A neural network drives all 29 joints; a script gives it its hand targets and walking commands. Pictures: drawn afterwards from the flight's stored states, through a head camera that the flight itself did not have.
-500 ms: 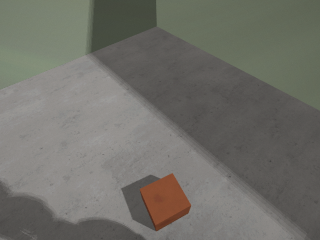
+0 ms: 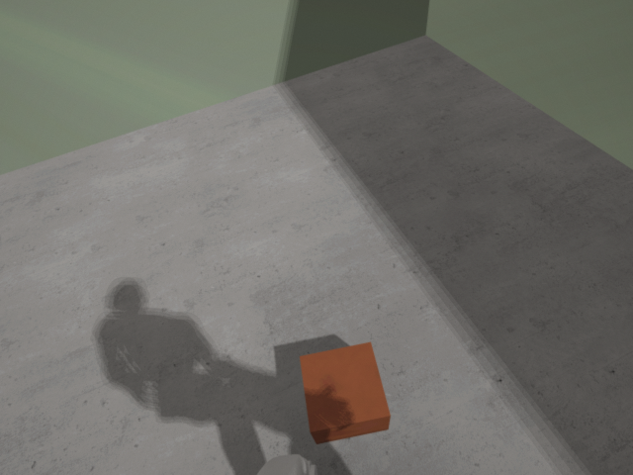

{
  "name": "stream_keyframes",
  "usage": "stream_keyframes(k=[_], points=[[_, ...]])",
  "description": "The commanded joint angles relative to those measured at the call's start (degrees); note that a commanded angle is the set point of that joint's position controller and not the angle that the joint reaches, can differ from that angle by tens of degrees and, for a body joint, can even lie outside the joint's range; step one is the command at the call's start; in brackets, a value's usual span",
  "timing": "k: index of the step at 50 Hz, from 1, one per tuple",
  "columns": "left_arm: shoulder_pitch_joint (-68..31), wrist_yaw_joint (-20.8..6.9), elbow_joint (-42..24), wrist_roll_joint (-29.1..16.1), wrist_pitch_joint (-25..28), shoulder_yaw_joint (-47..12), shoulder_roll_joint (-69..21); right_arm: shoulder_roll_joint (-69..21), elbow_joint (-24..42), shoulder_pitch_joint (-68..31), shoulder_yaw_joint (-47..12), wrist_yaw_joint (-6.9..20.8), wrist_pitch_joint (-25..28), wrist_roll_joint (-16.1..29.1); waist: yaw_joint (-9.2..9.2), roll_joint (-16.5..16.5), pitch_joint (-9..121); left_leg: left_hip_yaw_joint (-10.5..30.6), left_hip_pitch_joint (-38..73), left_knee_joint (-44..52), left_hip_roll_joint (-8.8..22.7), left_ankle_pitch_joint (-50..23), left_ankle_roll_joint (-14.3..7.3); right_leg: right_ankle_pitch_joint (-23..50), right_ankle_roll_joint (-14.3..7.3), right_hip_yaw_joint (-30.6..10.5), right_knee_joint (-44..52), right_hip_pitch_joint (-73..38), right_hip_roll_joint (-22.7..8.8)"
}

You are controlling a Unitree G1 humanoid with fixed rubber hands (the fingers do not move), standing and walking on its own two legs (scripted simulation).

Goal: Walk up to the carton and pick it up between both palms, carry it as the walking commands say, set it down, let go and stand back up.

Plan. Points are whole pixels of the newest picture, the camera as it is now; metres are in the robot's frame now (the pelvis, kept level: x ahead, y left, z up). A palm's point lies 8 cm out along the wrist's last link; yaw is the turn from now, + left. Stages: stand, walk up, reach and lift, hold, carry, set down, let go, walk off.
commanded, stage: walk up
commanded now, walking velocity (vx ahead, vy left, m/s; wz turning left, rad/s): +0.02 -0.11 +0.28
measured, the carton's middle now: (343, 392) +0.42 +0.03 -0.70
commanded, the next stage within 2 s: stand in 0.64 s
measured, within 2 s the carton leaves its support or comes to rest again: neither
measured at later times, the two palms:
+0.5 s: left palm out of the picture -0.03 +0.28 -0.14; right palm (502, 462) +0.16 -0.20 -0.12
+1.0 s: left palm out of the picture +0.03 +0.24 -0.13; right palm out of the picture +0.07 -0.21 -0.14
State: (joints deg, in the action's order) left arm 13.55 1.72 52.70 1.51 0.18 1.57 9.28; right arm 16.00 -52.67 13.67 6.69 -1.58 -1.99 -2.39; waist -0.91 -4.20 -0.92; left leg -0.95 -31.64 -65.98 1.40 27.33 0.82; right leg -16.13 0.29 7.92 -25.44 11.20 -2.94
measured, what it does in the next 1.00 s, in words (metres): steps on the spot: left foot, then right foot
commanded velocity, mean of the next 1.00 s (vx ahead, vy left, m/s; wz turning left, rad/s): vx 0.00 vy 0.00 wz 0.10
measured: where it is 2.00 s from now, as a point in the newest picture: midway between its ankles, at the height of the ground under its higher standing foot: outside the picture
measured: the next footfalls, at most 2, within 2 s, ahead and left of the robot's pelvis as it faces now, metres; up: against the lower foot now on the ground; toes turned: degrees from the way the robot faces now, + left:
left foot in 0.34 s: +0.02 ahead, +0.10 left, +0.00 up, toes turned +2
right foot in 0.78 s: +0.05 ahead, -0.11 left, +0.00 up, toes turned +9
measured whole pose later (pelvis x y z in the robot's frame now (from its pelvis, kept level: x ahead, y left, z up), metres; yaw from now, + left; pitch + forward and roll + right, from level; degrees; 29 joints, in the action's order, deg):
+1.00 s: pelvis +0.03 +0.01 +0.00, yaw +7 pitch -1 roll +0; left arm 13.2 2.0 61.4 0.7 0.3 2.4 8.0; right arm 9.9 -61.3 14.4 0.6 -1.5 0.8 -0.4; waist -0.6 -1.6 -2.4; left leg -2.6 -5.9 -21.0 -2.3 14.1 -3.3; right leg -13.9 -0.1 3.7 -20.0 5.0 -0.5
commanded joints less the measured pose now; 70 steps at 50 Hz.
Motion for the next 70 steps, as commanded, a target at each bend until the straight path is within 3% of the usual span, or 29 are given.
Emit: stream_keyframes(k=[1,3,6,8,12,13,14,15,16,17,18,19,20,21,23,25,30,31,34,35,37,39,40,42,44,49,52,54,70], points=[[4.03,0.88,-0.8,0.88,2.2,1.87,7.32,-0.48,3.18,0.8,-0.96,1.6,-0.59,0.72,-1.02,16.74,-0.87,-0.23,0.12,7.73,0.35,-6.23,0.31,39.55,-6.7,-7.46,6.94,-4.59,-12.71],[6.56,0.96,0.44,0.72,2.21,2.44,7.41,-0.93,4.23,-2.59,-1.66,1.81,-0.64,0.86,0.43,18.54,-0.44,-1.35,1.52,15.62,-0.11,-7.02,0.14,41.88,-6.93,-6.68,5.91,-7.74,-12.79],[8.84,0.54,0.61,0.71,1.81,3.19,8.54,-1.35,5.68,-6.61,-2.5,1.94,-0.34,0.84,1.49,16.63,2.13,-1.97,6.27,23.92,-1.11,-3.31,-0.92,44.04,-8.92,-9.26,3.7,-9.38,-16.02],[11.04,0.21,0.63,0.28,2.14,4.1,11.95,-0.41,5.11,-8.68,-2.26,2.18,-0.36,1.15,2.85,13.09,1.95,-1.86,5.95,27.16,-1.46,-3.36,-1.45,49.3,-9.07,-11.19,2.65,-12.24,-19.02],[15.97,0.68,2.33,-0.2,1.03,5.34,14.55,0.17,5.61,-12.71,-2.14,2.93,-0.66,1.11,5.02,12.15,2.16,-1.03,2.86,30.96,-1.06,-4.14,-1.8,52.54,-9.82,-14.26,-0.05,-17.36,-23.82],[15.77,0.85,2.26,0.07,0.83,5.53,14.48,-0.24,5.14,-12.21,-2.37,3.08,-0.45,1.35,4.94,13.75,4.14,-0.52,4.72,33.11,-1.15,-5.63,-1.93,51.55,-9.23,-12.33,-1.39,-17.99,-22.68],[14.37,1.0,1.95,-0.43,0.66,5.48,14.52,-0.18,4.45,-11.15,-2.36,3.09,0.06,1.35,3.74,10.13,3.96,-1.39,8.29,36.83,-1.32,-9.72,-2.43,52.08,-7.9,-9.59,-3.85,-15.68,-21.22],[11.83,0.89,1.47,-0.64,0.49,5.24,13.88,0.05,3.47,-8.46,-2.65,3.04,0.45,1.14,1.57,8.38,6.17,-1.19,17.34,43.42,-1.11,-18.43,-3.35,49.48,-5.08,-4.25,-7.96,-10.74,-17.12],[10.26,0.56,0.27,-1.26,0.42,4.67,11.71,3.09,1.84,-4.62,-2.03,2.65,0.83,-0.13,-0.2,3.02,10.89,2.87,32.23,41.97,2.23,-36.68,-5.06,38.14,-0.59,-0.53,-15.5,0.38,-12.0],[8.01,0.03,-2.87,-1.04,0.74,3.17,7.7,7.45,1.78,-0.57,-0.88,1.88,1.28,-0.34,-1.82,-9.31,13.88,14.23,46.07,40.33,14.62,-65.09,-10.11,-3.98,3.22,1.24,-25.61,15.67,-5.13],[4.68,-0.12,-2.81,-0.89,-0.11,3.33,6.84,6.68,-0.07,2.98,-1.5,0.92,1.11,1.41,-2.18,-7.45,14.23,12.81,42.5,39.99,17.89,-68.88,-14.25,-21.72,2.29,-1.33,-31.36,17.27,-2.79],[3.81,-0.02,-1.62,-0.88,-0.93,3.4,6.01,3.81,0.76,1.58,-2.44,0.41,1.35,1.68,-2.59,-4.71,10.62,14.14,34.3,43.01,19.81,-58.53,-15.13,-19.62,2.77,-4.48,-33.43,15.54,-4.04],[4.05,-0.41,-1.17,-0.42,-1.44,3.46,6.69,3.08,0.42,-2.11,-2.67,0.05,1.23,1.58,-0.68,-2.85,5.35,12.89,29.41,45.3,16.42,-48.02,-14.13,-17.41,3.42,-5.43,-33.52,15.89,-4.68],[6.12,-0.71,0.9,0.18,-1.68,3.32,6.32,1.44,1.54,-4.81,-3.81,-0.22,1.82,0.76,0.58,0.51,1.8,11.76,27.75,46.73,15.25,-46.07,-11.73,-13.42,3.2,-6.18,-30.11,16.04,-4.28],[8.1,-1.19,3.47,0.4,-2.62,2.91,4.7,2.11,1.49,-5.82,-3.72,-0.43,2.4,0.75,1.59,0.29,-1.42,8.95,21.95,48.75,12.28,-44.82,-9.35,-7.42,2.87,-5.31,-29.36,11.52,-3.22],[7.23,-0.86,3.47,-0.22,-3.01,3.16,5.01,2.56,-0.41,-3.59,-4.0,-0.19,3.4,0.64,1.6,-1.1,-2.16,9.37,20.41,48.74,11.97,-45.1,-9.19,-6.84,2.36,-5.66,-27.09,9.25,-2.48],[3.26,-0.22,3.65,-0.73,-3.67,3.5,4.35,1.15,-1.95,-1.09,-4.76,-0.46,4.45,0.48,1.48,-3.73,-2.99,9.12,19.98,50.8,10.38,-33.99,-9.18,-5.94,2.13,-5.76,-16.67,5.82,-0.56],[2.16,-0.27,3.51,-0.7,-3.69,3.62,5.52,1.92,-2.25,-1.01,-4.76,-0.42,4.32,0.69,0.78,-3.59,-2.04,10.13,21.6,50.77,10.21,-31.16,-8.61,-6.49,1.88,-5.86,-15.2,5.53,0.39],[0.59,0.62,3.26,-1.07,-3.39,3.29,4.61,1.89,-2.28,0.0,-5.08,-0.39,4.1,0.88,0.9,-4.31,-3.03,13.84,19.23,50.43,11.69,-31.46,-10.45,-6.43,1.71,-6.22,-10.23,2.95,0.65],[1.27,0.65,3.82,-1.11,-3.0,2.98,4.29,1.35,-2.54,-0.18,-5.23,-0.29,4.13,0.99,1.58,-2.47,-2.26,12.97,20.61,49.02,10.88,-33.6,-10.35,-4.19,1.19,-6.36,-5.55,1.14,0.8],[3.6,0.52,4.74,-0.99,-1.75,2.68,4.47,0.38,-3.21,0.83,-5.25,-0.24,3.84,1.84,3.04,2.12,1.22,11.48,19.54,47.17,9.25,-32.27,-7.67,9.67,0.65,-7.67,5.14,-7.66,-1.57],[4.12,0.64,5.31,-0.55,-0.19,2.73,7.41,-1.5,-3.89,3.21,-5.19,-0.05,4.07,3.19,1.21,6.54,3.05,6.8,19.92,45.13,3.98,-28.16,-4.52,24.83,-0.64,-12.52,5.25,-11.71,-8.23],[1.57,0.4,5.37,-0.6,0.02,2.62,7.28,-2.19,-4.47,3.65,-5.4,-0.11,3.91,3.27,-0.05,7.92,1.06,5.94,20.87,47.6,2.5,-24.84,-4.24,24.88,-1.55,-11.2,4.39,-8.48,-7.57],[1.16,0.09,6.29,-0.4,0.21,2.21,5.25,-1.05,-5.01,2.94,-5.26,-0.21,3.22,2.0,0.49,9.65,-0.88,5.33,25.26,46.68,3.07,-26.07,-4.18,19.53,-1.01,-10.1,6.78,-4.63,-5.24],[1.84,0.36,6.42,-0.73,0.33,1.96,5.02,-0.93,-6.55,3.57,-5.08,-0.13,3.12,2.01,0.7,7.28,-0.98,5.42,26.14,47.31,3.66,-27.97,-4.47,17.96,-0.93,-9.84,7.83,-4.84,-5.12],[2.96,0.34,8.41,-0.76,0.5,1.46,4.47,-1.85,-8.79,4.04,-5.44,-0.18,3.1,2.01,0.58,4.78,-1.95,5.09,26.39,48.5,3.96,-26.16,-3.75,16.35,-1.29,-10.02,9.07,-4.98,-4.76],[2.99,0.26,9.5,-0.75,0.71,1.07,4.43,-1.48,-9.28,3.7,-5.47,-0.12,3.11,1.91,0.57,5.61,-2.68,5.11,25.85,48.39,4.1,-26.75,-3.68,16.24,-1.21,-10.14,9.56,-5.04,-4.61],[4.13,0.37,10.26,-0.79,0.71,0.85,3.47,-2.49,-10.43,4.32,-5.58,-0.29,3.09,1.9,0.62,3.54,-2.99,4.77,26.43,48.64,4.18,-26.91,-3.33,15.96,-1.26,-10.01,9.51,-4.35,-4.51],[6.64,0.71,13.66,-0.67,0.7,0.05,2.75,-3.59,-12.15,4.72,-5.83,-0.82,3.37,1.78,1.08,4.49,-2.75,4.22,26.74,48.12,4.64,-29.56,-3.62,15.03,-1.13,-9.24,8.94,-4.16,-3.88]])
